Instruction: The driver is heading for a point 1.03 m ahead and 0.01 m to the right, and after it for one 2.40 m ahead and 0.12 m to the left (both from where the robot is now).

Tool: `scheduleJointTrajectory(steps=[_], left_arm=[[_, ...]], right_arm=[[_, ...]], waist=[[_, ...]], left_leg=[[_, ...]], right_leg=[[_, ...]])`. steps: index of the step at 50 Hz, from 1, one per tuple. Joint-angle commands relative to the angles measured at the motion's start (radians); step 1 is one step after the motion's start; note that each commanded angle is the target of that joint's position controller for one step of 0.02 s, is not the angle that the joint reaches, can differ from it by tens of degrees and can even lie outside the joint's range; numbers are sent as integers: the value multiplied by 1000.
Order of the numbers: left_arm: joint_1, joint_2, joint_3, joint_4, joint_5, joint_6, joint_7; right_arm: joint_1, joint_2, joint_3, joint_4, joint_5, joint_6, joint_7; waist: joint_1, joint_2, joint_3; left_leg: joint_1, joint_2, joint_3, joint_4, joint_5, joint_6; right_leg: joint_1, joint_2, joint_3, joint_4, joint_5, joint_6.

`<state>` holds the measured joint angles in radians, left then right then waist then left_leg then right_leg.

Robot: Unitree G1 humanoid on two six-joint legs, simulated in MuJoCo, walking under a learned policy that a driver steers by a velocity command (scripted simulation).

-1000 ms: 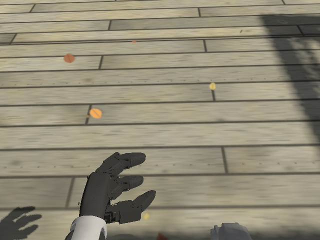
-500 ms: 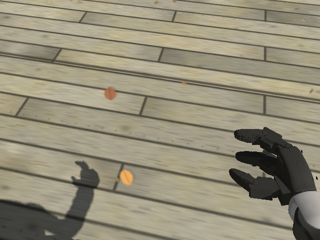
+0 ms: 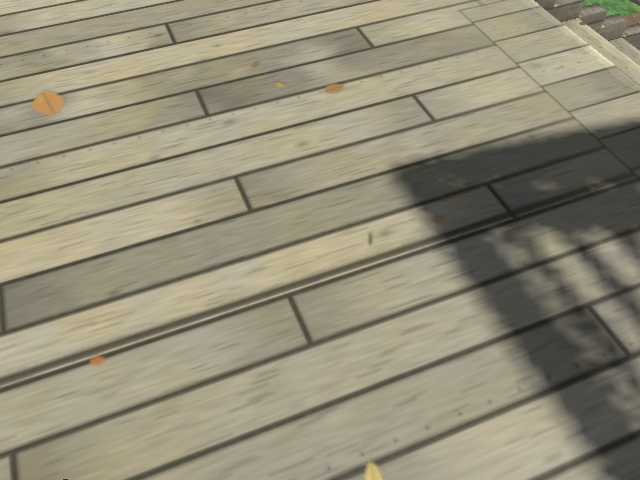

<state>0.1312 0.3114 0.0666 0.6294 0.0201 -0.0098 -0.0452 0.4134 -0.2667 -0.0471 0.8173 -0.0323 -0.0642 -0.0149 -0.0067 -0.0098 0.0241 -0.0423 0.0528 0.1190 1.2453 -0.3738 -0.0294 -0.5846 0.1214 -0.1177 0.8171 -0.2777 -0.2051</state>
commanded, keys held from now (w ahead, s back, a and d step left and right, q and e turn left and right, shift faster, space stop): w+e+shift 0.10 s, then w+shift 0.68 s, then w+q+shift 0.08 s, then q+shift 0.14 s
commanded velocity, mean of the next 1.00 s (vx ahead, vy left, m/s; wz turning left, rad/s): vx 0.96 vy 0.00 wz -0.24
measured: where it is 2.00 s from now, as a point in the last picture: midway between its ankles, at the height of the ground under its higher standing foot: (396, 189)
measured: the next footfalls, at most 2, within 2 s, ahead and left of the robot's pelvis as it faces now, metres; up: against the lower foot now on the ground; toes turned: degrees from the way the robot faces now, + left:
left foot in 0.38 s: +0.58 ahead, +0.11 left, +0.00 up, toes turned -14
right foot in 0.84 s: +0.96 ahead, -0.20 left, +0.00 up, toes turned -18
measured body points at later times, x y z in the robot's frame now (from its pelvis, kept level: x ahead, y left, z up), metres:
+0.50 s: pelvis +0.46 +0.04 +0.04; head +0.48 +0.03 +0.49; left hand +0.61 +0.29 -0.08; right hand +0.51 -0.26 -0.06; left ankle +0.54 +0.12 -0.68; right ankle +0.27 -0.02 -0.57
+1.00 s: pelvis +0.91 -0.10 +0.05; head +0.94 -0.12 +0.50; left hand +1.07 +0.13 -0.06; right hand +0.90 -0.38 -0.08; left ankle +0.84 +0.04 -0.57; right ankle +0.92 -0.18 -0.68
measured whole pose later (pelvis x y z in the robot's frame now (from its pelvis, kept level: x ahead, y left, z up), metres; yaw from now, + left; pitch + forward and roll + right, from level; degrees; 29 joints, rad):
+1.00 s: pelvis +0.91 -0.10 +0.05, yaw -12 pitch +1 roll -1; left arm 0.23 0.26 0.03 0.78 0.03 -0.09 0.00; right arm 0.32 -0.28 -0.04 0.83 0.01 -0.05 0.00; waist -0.02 0.03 0.05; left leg -0.45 0.03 -0.03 1.30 -0.33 0.07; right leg -0.30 0.03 -0.14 0.51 -0.23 -0.07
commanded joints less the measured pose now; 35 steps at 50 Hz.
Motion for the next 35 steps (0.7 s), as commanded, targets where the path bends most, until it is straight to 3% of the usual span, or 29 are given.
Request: scheduleJointTrajectory(steps=[1, 2, 4, 6, 8, 10, 12, 15, 17, 18, 19, 20, 21, 22, 23, 24, 26, 28, 31, 33, 35], left_arm=[[287, 225, 80, 7, 3, 11, 46], [271, 183, 66, 28, -1, -3, 51], [219, 151, 48, 30, -4, -34, 54], [212, 129, 31, 43, -8, -55, 48], [211, 122, 28, 57, -9, -71, 44], [225, 109, 25, 73, -21, -82, 35], [277, 119, 27, 98, -36, -92, 26], [328, 145, 31, 129, -22, -90, 35], [331, 188, 36, 144, -10, -87, 46], [311, 210, 39, 147, 4, -82, 47], [250, 193, 35, 133, 17, -81, 47], [265, 80, 5, 97, 8, -90, 46], [370, 8, -17, 71, -37, -100, 33], [280, 70, -17, 80, -9, -93, 45], [181, 82, -16, 70, 1, -88, 38], [122, 72, -21, 51, 9, -84, 28], [100, 28, -36, 25, 25, -65, 6], [79, 11, -46, 10, 25, -50, -2], [-75, 24, -60, -57, 26, -53, -8], [-150, 13, -73, -76, 19, -61, -21], [-208, -10, -83, -86, 8, -67, -30]], right_arm=[[-155, -137, -2, -258, -6, -67, 9], [-190, -130, 4, -262, -15, -67, 10], [-169, -115, 15, -251, -43, -26, 7], [-182, -98, 22, -254, -45, 13, 6], [-305, -67, 40, -298, -30, 12, 18], [-376, -32, 55, -305, -14, 4, 35], [-419, -33, 54, -294, 1, 0, 44], [-482, -71, 37, -300, 3, -3, 41], [-374, -117, 10, -269, 0, -7, 29], [-221, -149, -10, -229, 10, -10, 18], [-1, -188, -31, -175, 7, -10, 0], [183, -271, -56, -150, -25, -10, -18], [115, -305, -68, -136, -33, -10, 4], [-9, -213, -57, -158, -21, -5, 19], [-46, -152, -46, -151, -9, -10, 24], [-47, -118, -37, -126, -13, -12, 26], [-15, -77, -18, -70, -14, -27, 24], [12, -83, -17, -37, 7, -44, 25], [28, -107, -17, -16, 20, -58, 32], [39, -105, -14, -6, 32, -66, 39], [90, -127, -16, 19, 43, -76, 38]], waist=[[111, -31, -194], [59, 59, -87], [-20, 92, -4], [-48, 89, 26], [-22, 64, 69], [14, 33, 63], [61, 14, 43], [102, -1, 44], [46, -35, -38], [-36, -46, -120], [-161, -45, -207], [-208, 98, -349], [-80, 444, -421], [-75, 236, -240], [-76, 71, -142], [-59, -6, -75], [-10, 39, -10], [15, 63, 33], [15, 58, 102], [5, 41, 111], [-16, 36, 121]], left_leg=[[-875, -39, -216, 395, -36, 16], [-825, 8, -219, 262, -1, 16], [-690, 48, -218, 137, -26, -2], [-626, 80, -193, -12, -54, -26], [-569, 94, -147, -228, 138, -32], [-444, 79, -123, -437, 396, -10], [-379, 45, -98, -552, 555, 16], [-440, 5, -83, -686, 500, 57], [-337, -68, -59, -706, 337, 88], [-192, -98, -52, -712, 245, 104], [62, -44, -90, -676, 185, 124], [321, 170, -387, -678, -195, 170], [429, 343, -1000, -952, -347, 264], [320, 312, -952, -987, -403, 271], [186, 285, -777, -977, -304, 270], [70, 241, -665, -994, -197, 248], [-59, 181, -528, -1033, -99, 220], [-94, 160, -450, -1091, -37, 212], [-140, 112, -292, -1186, 171, 213], [-184, 61, -179, -1224, 377, 188], [-176, 86, -146, -1287, 552, 177]], right_leg=[[848, -364, 953, -572, -180, -261], [670, -329, 869, -577, -131, -212], [392, -249, 711, -568, 24, -180], [237, -197, 599, -594, 69, -170], [150, -144, 499, -649, 142, -135], [135, -94, 410, -660, 239, -78], [225, -125, 410, -678, 348, -50], [494, -188, 418, -612, 578, -25], [631, -217, 404, -436, 931, 12], [640, -211, 382, -256, 1031, 29], [489, -179, 350, 5, 933, 45], [248, -100, 273, 410, 579, 66], [-25, 55, 261, 633, -126, 101], [-156, -35, 263, 661, -74, 80], [-155, -82, 258, 621, -5, 83], [-136, -111, 248, 553, 6, 81], [-115, -141, 265, 476, -11, 92], [-164, -158, 262, 411, -11, 106], [-214, -189, 175, 197, 152, 133], [-91, -191, 98, 0, 314, 133], [35, -178, 48, -121, 427, 109]])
